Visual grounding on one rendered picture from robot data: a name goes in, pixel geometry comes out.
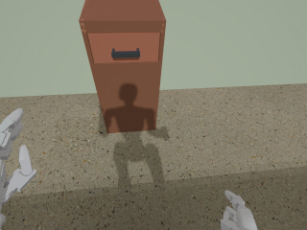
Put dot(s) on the cabinet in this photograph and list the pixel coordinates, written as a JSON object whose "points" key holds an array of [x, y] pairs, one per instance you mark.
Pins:
{"points": [[128, 92]]}

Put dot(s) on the left robot hand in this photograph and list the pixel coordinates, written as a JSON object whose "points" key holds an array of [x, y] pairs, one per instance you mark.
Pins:
{"points": [[10, 128]]}

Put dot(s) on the drawer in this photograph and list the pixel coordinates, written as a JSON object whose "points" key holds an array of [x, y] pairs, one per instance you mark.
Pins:
{"points": [[101, 45]]}

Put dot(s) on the right robot hand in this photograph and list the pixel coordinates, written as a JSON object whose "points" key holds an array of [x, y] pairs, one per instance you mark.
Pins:
{"points": [[242, 217]]}

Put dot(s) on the handle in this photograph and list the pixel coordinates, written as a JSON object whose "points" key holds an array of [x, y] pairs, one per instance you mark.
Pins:
{"points": [[125, 54]]}

